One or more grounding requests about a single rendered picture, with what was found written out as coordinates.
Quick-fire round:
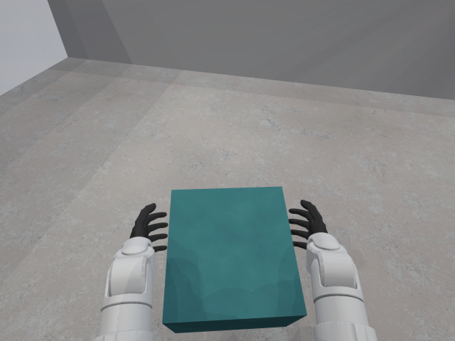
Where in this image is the left robot forearm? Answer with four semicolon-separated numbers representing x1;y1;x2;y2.
92;237;156;341

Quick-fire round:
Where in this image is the robot left hand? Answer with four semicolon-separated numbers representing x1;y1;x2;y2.
130;203;168;252

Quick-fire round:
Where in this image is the carton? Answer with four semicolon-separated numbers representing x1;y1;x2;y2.
162;187;307;333

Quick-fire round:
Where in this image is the right robot forearm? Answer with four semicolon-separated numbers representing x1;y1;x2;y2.
306;232;378;341

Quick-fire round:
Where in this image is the robot right hand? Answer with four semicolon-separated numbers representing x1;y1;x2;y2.
289;200;328;250

